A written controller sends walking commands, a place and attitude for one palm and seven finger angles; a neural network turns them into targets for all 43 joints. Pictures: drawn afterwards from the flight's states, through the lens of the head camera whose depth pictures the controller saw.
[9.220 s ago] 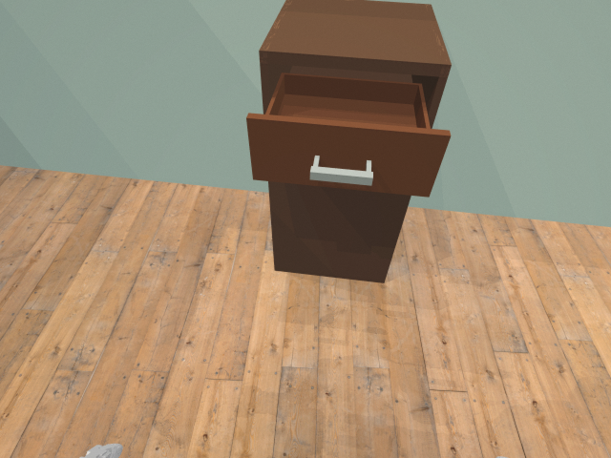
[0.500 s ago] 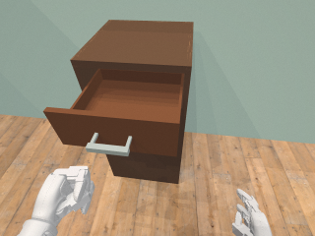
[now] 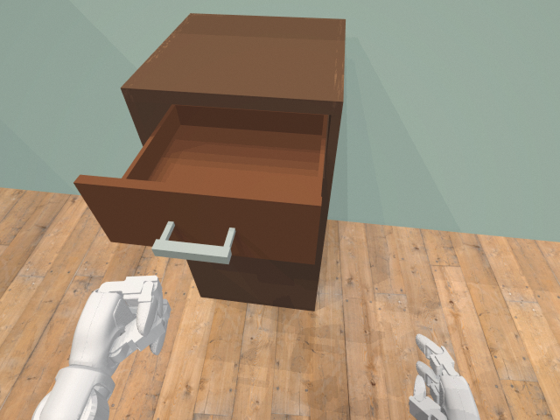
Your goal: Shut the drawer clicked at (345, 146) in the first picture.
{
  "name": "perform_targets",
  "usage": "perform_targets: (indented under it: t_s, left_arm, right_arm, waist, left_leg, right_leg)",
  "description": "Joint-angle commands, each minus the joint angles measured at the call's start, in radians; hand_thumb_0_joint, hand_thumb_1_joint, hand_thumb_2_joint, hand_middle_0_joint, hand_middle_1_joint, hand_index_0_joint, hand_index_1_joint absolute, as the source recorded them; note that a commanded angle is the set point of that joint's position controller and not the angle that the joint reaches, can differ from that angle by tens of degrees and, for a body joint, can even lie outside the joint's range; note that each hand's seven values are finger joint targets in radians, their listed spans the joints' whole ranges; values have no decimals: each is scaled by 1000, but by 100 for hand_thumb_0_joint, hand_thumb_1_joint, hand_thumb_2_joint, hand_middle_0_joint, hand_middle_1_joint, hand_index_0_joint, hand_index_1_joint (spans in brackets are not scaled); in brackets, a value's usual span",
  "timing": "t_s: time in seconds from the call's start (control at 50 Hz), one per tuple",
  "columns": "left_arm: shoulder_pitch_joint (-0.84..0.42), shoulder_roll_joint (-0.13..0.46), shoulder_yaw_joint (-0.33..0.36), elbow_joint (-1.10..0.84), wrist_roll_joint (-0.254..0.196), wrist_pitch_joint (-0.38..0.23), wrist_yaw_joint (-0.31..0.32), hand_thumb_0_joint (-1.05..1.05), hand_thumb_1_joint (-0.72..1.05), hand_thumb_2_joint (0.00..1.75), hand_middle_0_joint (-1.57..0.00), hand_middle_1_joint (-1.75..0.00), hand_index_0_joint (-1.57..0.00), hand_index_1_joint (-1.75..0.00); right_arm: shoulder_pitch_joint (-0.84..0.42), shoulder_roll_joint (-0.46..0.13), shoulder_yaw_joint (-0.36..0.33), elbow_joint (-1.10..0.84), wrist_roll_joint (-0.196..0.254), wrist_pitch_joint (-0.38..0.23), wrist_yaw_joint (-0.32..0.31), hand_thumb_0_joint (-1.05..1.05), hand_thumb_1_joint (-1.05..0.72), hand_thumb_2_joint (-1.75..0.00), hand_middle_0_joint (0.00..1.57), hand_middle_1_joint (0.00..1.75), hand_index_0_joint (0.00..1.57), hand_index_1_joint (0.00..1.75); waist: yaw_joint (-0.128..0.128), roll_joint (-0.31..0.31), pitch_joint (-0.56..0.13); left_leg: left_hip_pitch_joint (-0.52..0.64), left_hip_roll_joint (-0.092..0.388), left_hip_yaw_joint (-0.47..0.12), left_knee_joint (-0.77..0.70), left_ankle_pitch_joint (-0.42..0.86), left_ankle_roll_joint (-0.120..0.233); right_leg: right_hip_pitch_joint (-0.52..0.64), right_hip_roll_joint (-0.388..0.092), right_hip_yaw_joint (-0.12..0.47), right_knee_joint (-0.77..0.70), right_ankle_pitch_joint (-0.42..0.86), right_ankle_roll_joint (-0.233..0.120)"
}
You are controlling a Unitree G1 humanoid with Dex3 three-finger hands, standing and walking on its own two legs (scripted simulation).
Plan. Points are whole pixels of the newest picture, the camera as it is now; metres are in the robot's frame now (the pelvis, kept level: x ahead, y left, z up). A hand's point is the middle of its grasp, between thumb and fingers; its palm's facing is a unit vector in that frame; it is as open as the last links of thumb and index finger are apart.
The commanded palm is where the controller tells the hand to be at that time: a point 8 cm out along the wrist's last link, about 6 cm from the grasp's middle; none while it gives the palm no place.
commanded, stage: bring the fist close to the handle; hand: left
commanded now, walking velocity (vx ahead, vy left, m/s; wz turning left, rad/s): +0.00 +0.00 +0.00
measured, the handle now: (196, 241) +0.38 +0.17 +0.02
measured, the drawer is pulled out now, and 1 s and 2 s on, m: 0.25 0.25 0.22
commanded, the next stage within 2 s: push the drawer shut in 1.12 s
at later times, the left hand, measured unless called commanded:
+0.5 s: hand (188, 310) +0.25 +0.15 +0.04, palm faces -0.08 -1.00 -0.04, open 3.3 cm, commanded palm +0.24 +0.21 +0.05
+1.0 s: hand (199, 297) +0.28 +0.14 +0.03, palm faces -0.07 -1.00 -0.05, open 3.3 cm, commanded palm +0.26 +0.20 +0.03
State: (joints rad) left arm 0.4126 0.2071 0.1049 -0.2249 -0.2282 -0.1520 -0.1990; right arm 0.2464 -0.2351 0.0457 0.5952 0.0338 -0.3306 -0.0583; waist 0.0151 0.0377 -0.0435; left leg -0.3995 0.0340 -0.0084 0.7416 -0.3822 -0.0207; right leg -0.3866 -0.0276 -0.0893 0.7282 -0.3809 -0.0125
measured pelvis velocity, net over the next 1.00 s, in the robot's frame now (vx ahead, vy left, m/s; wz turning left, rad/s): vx -0.01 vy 0.00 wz -0.02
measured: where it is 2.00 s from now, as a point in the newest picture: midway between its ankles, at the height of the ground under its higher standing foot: outside the picture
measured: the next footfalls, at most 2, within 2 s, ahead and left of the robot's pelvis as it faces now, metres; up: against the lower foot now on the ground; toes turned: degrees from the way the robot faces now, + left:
none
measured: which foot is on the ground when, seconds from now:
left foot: down 0.00-1.00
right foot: down 0.00-1.00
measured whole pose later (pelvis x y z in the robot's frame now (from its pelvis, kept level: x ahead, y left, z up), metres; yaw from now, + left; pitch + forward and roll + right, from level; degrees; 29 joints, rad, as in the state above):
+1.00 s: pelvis -0.01 +0.00 -0.03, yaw -1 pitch +11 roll +0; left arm 0.11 0.19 0.09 0.15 -0.19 -0.33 -0.16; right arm 0.25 -0.24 0.02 0.57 0.02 -0.17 -0.02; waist -0.03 0.03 -0.09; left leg -0.68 0.03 0.01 0.95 -0.46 -0.02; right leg -0.69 -0.03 -0.06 0.95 -0.46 -0.01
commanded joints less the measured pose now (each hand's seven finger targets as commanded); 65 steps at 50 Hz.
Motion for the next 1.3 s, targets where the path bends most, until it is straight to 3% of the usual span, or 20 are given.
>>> perform_targets:
  t_s: [0.0, 0.06, 0.14, 0.16, 0.32, 0.44, 0.48, 0.56, 0.64, 0.66, 0.8, 0.84, 0.86, 0.88, 0.96, 1.06, 1.1, 1.16, 1.18, 1.28]
  left_arm:
    - [-135, 70, 15, -167, -4, -94, -6, 0, 90, 90, -140, -160, -140, -160]
    - [-155, 110, 51, -110, 1, -98, -11, 0, 90, 90, -140, -160, -140, -160]
    - [-166, 68, 22, -114, 4, -117, 4, 0, 90, 90, -140, -160, -140, -160]
    - [-171, 99, 60, -102, 6, -122, 19, 0, 90, 90, -140, -160, -140, -160]
    - [-226, 56, 5, -29, 23, -180, 27, 0, 90, 90, -140, -160, -140, -160]
    - [-251, 78, 31, 31, 23, -195, 16, 0, 90, 90, -140, -160, -140, -160]
    - [-306, 87, 46, 51, 23, -206, 21, 0, 90, 90, -140, -160, -140, -160]
    - [-388, 94, 49, 87, 27, -236, 29, 0, 90, 90, -140, -160, -140, -160]
    - [-435, 61, 16, 143, 28, -258, 15, 0, 90, 90, -140, -160, -140, -160]
    - [-442, 63, 9, 165, 32, -257, 14, 0, 90, 90, -140, -160, -140, -160]
    - [-458, 106, 54, 135, 27, -244, 25, 0, 90, 90, -140, -160, -140, -160]
    - [-446, 100, 57, 139, 23, -240, 36, 0, 90, 90, -140, -160, -140, -160]
    - [-440, 125, 78, 147, 27, -241, 47, 0, 90, 90, -140, -160, -140, -160]
    - [-452, 95, 53, 152, 26, -241, 49, 0, 90, 90, -140, -160, -140, -160]
    - [-419, 80, 33, 206, 30, -239, 44, 0, 90, 90, -140, -160, -140, -160]
    - [-473, 123, 58, 199, 25, -242, 23, 0, 90, 90, -140, -160, -140, -160]
    - [-483, 112, 54, 162, 19, -255, 23, 0, 90, 90, -140, -160, -140, -160]
    - [-445, 130, 75, 141, 16, -270, 30, 0, 90, 90, -140, -160, -140, -160]
    - [-445, 99, 50, 133, 13, -273, 29, 0, 90, 90, -140, -160, -140, -160]
    - [-483, 86, 26, 210, 25, -259, 27, 0, 90, 90, -140, -160, -140, -160]
  right_arm:
    - [-88, -119, -47, -155, -1, -56, -1, 0, -90, -90, 20, 30, 20, 30]
    - [-91, -131, -49, -150, -4, -44, -4, 0, -90, -90, 20, 30, 20, 30]
    - [-79, -122, -54, -168, -6, -37, 4, 0, -90, -90, 20, 30, 20, 30]
    - [-79, -125, -56, -161, -9, -31, 5, 0, -90, -90, 20, 30, 20, 30]
    - [-59, -127, -62, -163, -13, -5, 19, 0, -90, -90, 20, 30, 20, 30]
    - [-48, -130, -69, -164, -13, 21, 21, 0, -90, -90, 20, 30, 20, 30]
    - [-52, -129, -70, -159, -14, 32, 20, 0, -90, -90, 20, 30, 20, 30]
    - [-54, -128, -70, -149, -15, 44, 20, 0, -90, -90, 20, 30, 20, 30]
    - [-52, -127, -74, -146, -14, 51, 24, 0, -90, -90, 20, 30, 20, 30]
    - [-48, -131, -73, -145, -17, 55, 24, 0, -90, -90, 20, 30, 20, 30]
    - [-47, -129, -78, -175, -14, 88, 27, 0, -90, -90, 20, 30, 20, 30]
    - [-50, -124, -75, -180, -11, 95, 29, 0, -90, -90, 20, 30, 20, 30]
    - [-49, -129, -76, -178, -13, 100, 27, 0, -90, -90, 20, 30, 20, 30]
    - [-52, -124, -72, -179, -12, 103, 28, 0, -90, -90, 20, 30, 20, 30]
    - [-49, -131, -73, -178, -10, 112, 31, 0, -90, -90, 20, 30, 20, 30]
    - [-48, -138, -74, -177, -7, 120, 23, 0, -90, -90, 20, 30, 20, 30]
    - [-48, -130, -75, -181, -6, 116, 22, 0, -90, -90, 20, 30, 20, 30]
    - [-44, -130, -76, -178, -9, 112, 22, 0, -90, -90, 20, 30, 20, 30]
    - [-45, -124, -75, -179, -10, 111, 24, 0, -90, -90, 20, 30, 20, 30]
    - [-41, -132, -75, -165, -7, 120, 26, 0, -90, -90, 20, 30, 20, 30]
  waist:
    - [-20, -17, -103]
    - [-17, -51, -96]
    - [-12, -28, -157]
    - [-7, -38, -165]
    - [-29, -29, -187]
    - [-29, -37, -229]
    - [-39, -54, -222]
    - [-48, -29, -233]
    - [-51, -9, -268]
    - [-58, -44, -271]
    - [-31, -21, -359]
    - [-28, -18, -336]
    - [-31, -49, -334]
    - [-37, -39, -317]
    - [-45, -74, -253]
    - [-55, -70, -261]
    - [-46, -17, -296]
    - [-40, -24, -329]
    - [-42, -14, -334]
    - [-67, -56, -252]
  left_leg:
    - [26, -39, 4, -86, 160, 39]
    - [-16, -41, 1, -79, 143, 39]
    - [0, -40, 3, -66, 193, 35]
    - [-12, -38, 2, -63, 201, 34]
    - [-49, -37, 7, -17, 224, 30]
    - [-84, -38, 9, 18, 233, 28]
    - [-105, -39, 10, 32, 219, 31]
    - [-132, -37, 8, 60, 205, 30]
    - [-146, -38, 4, 84, 185, 27]
    - [-164, -36, 2, 93, 184, 32]
    - [-163, -40, 14, 99, 214, 33]
    - [-169, -39, 16, 91, 210, 31]
    - [-182, -36, 14, 94, 202, 35]
    - [-185, -38, 17, 91, 187, 34]
    - [-214, -36, 16, 87, 147, 36]
    - [-219, -39, 20, 93, 106, 39]
    - [-186, -40, 19, 90, 131, 38]
    - [-173, -38, 16, 94, 184, 38]
    - [-163, -39, 19, 94, 195, 37]
    - [-204, -37, 15, 100, 151, 36]
  right_leg:
    - [-3, 23, 30, -114, 170, 9]
    - [-10, 23, 35, -109, 143, 9]
    - [-15, 22, 21, -66, 206, 7]
    - [-7, 24, 21, -60, 210, 5]
    - [-59, 23, 22, -7, 248, 3]
    - [-72, 22, 28, 26, 266, 2]
    - [-88, 23, 35, 32, 256, 4]
    - [-127, 23, 37, 60, 233, 1]
    - [-163, 21, 38, 85, 209, -1]
    - [-163, 21, 42, 88, 212, 1]
    - [-106, 15, 56, 100, 257, 1]
    - [-104, 17, 54, 97, 256, 0]
    - [-103, 18, 56, 94, 243, 2]
    - [-113, 17, 57, 89, 233, 4]
    - [-134, 18, 59, 71, 191, 4]
    - [-137, 16, 78, 52, 135, 7]
    - [-128, 15, 71, 64, 167, 2]
    - [-103, 17, 65, 79, 228, 0]
    - [-105, 17, 63, 82, 246, 2]
    - [-159, 17, 62, 77, 205, 7]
